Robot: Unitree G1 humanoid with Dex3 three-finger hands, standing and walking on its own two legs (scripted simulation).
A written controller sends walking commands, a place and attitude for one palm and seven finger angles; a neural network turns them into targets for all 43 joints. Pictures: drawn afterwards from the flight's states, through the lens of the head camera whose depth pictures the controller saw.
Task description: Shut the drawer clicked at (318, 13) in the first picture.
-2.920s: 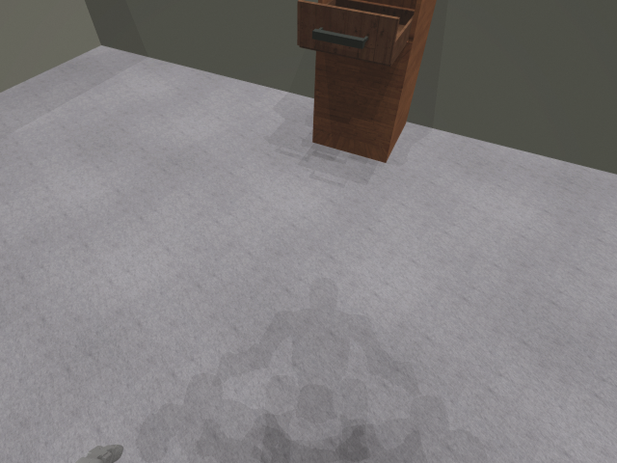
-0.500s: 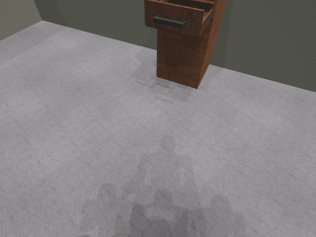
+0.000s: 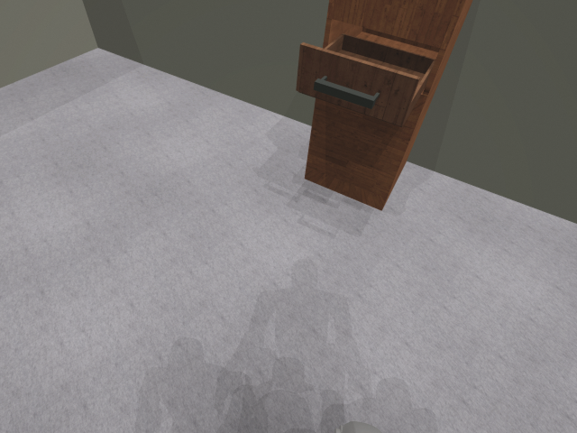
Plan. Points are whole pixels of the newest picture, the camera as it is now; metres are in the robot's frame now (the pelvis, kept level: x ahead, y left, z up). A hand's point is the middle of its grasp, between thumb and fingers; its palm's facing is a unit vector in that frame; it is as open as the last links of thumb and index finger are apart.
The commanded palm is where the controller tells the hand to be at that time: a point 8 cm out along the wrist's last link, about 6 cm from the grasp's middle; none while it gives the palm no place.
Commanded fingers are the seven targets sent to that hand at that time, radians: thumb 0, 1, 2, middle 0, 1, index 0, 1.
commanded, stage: walk to a spot facing it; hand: left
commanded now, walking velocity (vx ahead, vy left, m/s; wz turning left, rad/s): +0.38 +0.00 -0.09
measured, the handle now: (347, 90) +1.09 -0.11 -0.07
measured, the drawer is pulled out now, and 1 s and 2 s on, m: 0.26 0.26 0.26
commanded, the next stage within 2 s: turn to face it in 0.72 s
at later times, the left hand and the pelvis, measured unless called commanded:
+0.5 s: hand (234, 361) +0.27 +0.11 -0.17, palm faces +0.06 -0.97 -0.23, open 7.2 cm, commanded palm none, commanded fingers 0.00 0.90 0.90 -0.20 -0.30 -0.20 -0.30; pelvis +0.22 -0.08 +0.00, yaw +2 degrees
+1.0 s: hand (219, 305) +0.38 +0.16 -0.19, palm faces +0.19 -0.97 -0.18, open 7.4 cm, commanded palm none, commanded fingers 0.00 0.90 0.90 -0.20 -0.30 -0.20 -0.30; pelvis +0.42 -0.02 -0.01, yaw +6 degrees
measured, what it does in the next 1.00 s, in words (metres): walks ahead: right foot, then left foot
